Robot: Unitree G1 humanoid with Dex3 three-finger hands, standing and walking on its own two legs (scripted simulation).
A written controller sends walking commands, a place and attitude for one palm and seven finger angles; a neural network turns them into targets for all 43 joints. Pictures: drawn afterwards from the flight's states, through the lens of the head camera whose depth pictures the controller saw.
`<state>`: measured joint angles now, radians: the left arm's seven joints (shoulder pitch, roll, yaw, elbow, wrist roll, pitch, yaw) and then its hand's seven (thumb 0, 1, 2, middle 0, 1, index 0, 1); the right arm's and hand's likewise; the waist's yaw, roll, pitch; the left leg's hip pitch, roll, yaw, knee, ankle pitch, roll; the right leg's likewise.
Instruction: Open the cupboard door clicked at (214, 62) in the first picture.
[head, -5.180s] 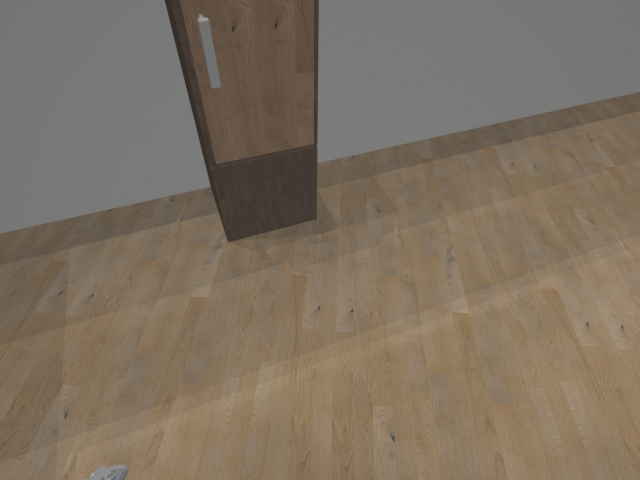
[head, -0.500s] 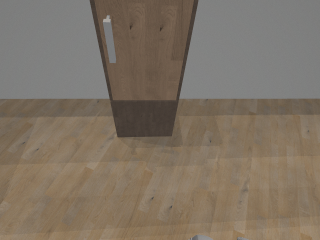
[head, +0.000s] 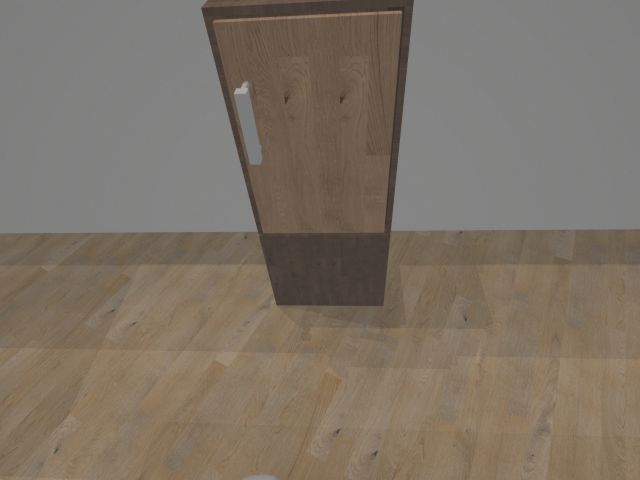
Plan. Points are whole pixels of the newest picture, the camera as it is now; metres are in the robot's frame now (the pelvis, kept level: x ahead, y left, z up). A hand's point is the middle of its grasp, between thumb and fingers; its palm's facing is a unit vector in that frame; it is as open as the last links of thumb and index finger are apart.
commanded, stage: take the last steps up to it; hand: left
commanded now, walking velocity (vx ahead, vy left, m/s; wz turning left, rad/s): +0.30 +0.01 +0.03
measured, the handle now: (250, 123) +0.83 +0.21 +0.03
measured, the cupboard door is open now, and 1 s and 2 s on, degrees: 0 0 0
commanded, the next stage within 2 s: come to a stop and stand still in 0.70 s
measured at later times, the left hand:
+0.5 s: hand out of the picture +0.13 +0.26 -0.18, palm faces +0.05 -0.98 -0.17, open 7.4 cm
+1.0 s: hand (241, 351) +0.37 +0.18 -0.17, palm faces +0.02 -0.97 -0.26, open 7.1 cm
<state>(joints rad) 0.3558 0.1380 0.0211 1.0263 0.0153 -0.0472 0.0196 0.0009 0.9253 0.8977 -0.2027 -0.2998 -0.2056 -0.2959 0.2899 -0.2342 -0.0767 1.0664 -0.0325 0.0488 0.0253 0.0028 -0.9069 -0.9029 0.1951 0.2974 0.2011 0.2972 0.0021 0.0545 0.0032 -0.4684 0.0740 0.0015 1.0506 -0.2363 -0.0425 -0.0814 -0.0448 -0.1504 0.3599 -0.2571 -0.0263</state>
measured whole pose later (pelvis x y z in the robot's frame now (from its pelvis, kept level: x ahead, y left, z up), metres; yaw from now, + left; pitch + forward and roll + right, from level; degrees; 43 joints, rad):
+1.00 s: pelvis +0.28 +0.00 -0.01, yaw -1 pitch -1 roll +1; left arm 0.13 0.13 0.04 1.02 0.01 -0.02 0.04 -0.03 0.95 0.90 -0.20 -0.30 -0.21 -0.30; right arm 0.28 -0.17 -0.05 1.10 0.00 0.03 -0.03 0.00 -0.91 -0.90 0.19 0.30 0.20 0.30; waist -0.02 0.05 0.08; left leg -0.41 0.06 0.03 1.00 -0.44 -0.04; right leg -0.30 -0.03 -0.16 0.50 -0.19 -0.08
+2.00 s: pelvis +0.22 +0.13 -0.01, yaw -2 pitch -1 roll +0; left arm 0.30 0.14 -0.01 1.07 0.01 0.01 0.03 0.01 0.92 0.90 -0.20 -0.30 -0.20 -0.30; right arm 0.37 -0.17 0.01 1.08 -0.02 0.00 -0.02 0.00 -0.91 -0.90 0.20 0.30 0.20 0.30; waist -0.01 0.02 0.01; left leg -0.17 -0.10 0.13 0.39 -0.22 0.12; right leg -0.27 -0.04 0.01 0.48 -0.19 0.00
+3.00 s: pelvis +0.23 +0.05 -0.05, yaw +1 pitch +9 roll +2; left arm 0.27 0.20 0.19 0.24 -0.28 -0.49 -0.32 0.01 0.72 0.81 -0.21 -0.43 -0.21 -0.43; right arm 0.19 -0.28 -0.04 0.60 0.02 -0.26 0.00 0.01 -0.91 -0.90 0.20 0.30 0.20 0.30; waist -0.03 -0.04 -0.13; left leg -0.56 -0.01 0.06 0.84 -0.43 0.01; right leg -0.62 0.02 -0.07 0.87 -0.40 -0.08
